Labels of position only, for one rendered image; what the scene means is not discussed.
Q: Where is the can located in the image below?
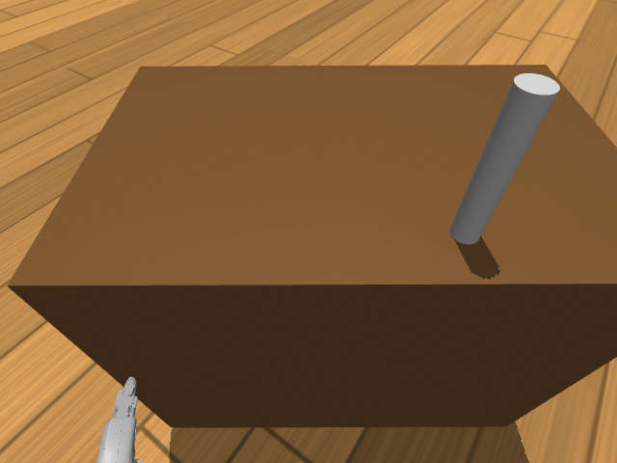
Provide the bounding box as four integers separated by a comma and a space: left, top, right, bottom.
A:
449, 73, 560, 244

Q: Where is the left robot hand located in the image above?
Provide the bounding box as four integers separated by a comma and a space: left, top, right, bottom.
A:
96, 377, 141, 463

